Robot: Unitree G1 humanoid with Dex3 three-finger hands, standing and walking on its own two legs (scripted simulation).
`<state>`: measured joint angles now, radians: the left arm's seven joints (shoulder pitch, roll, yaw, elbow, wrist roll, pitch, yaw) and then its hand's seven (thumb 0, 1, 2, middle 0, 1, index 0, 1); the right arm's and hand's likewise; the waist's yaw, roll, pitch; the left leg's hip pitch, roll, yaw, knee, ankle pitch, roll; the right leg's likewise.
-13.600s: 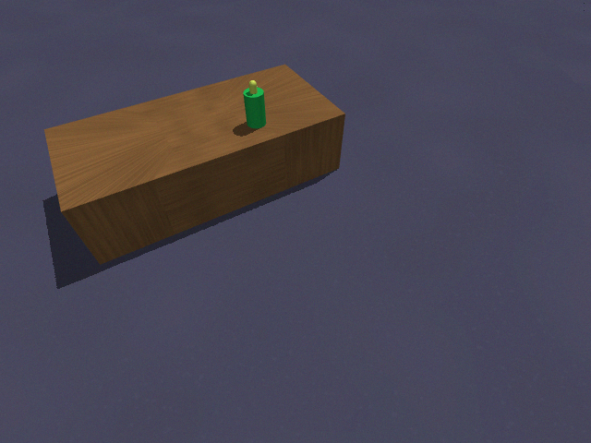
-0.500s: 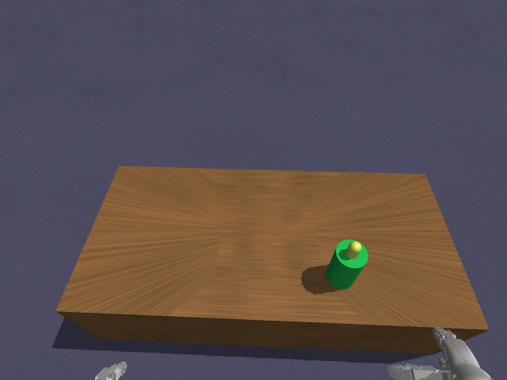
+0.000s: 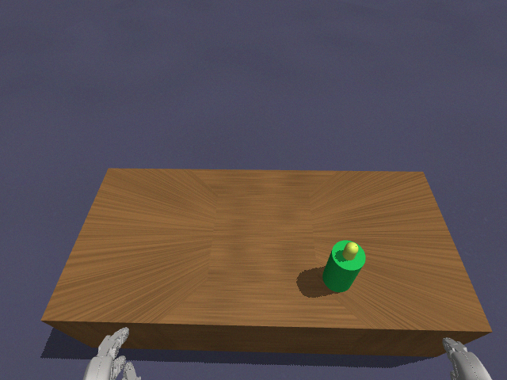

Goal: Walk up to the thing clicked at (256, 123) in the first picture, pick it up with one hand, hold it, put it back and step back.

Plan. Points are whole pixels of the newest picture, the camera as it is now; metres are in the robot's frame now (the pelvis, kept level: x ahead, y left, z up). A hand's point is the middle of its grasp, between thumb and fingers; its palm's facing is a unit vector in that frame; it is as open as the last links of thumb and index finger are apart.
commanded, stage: go down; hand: right
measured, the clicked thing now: (344, 263) +0.45 -0.22 -0.31
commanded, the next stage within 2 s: none
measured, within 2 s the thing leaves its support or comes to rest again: neither
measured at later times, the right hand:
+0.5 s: hand out of the picture +0.13 -0.27 -0.11, palm faces +0.05 +0.93 -0.35, open 17.7 cm
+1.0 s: hand out of the picture +0.14 -0.29 -0.10, palm faces +0.13 +0.93 -0.35, open 17.6 cm
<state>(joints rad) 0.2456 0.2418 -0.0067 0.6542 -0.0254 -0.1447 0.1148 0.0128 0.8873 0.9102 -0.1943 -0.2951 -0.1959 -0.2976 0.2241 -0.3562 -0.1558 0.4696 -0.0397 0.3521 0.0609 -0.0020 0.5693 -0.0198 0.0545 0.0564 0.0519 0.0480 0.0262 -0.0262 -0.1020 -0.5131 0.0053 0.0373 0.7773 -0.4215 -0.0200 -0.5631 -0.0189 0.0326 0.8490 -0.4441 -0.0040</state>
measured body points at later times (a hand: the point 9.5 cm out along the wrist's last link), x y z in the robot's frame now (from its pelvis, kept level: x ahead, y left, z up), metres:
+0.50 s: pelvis -0.01 +0.00 -0.01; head +0.02 -0.02 +0.43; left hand +0.14 +0.25 -0.09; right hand +0.13 -0.32 -0.08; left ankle -0.02 +0.14 -0.70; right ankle -0.01 -0.11 -0.70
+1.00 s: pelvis -0.02 +0.00 -0.02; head +0.02 -0.01 +0.43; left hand +0.13 +0.26 -0.09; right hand +0.14 -0.34 -0.07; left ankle -0.02 +0.14 -0.70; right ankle -0.01 -0.11 -0.70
